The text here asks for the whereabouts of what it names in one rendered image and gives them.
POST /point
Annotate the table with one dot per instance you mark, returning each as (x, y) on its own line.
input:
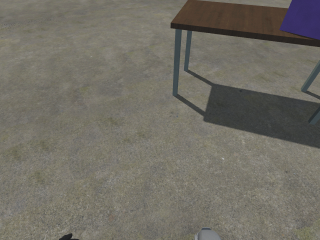
(238, 20)

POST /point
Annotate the carton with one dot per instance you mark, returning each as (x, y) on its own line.
(303, 18)

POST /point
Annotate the robot right thigh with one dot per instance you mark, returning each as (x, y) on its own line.
(207, 235)

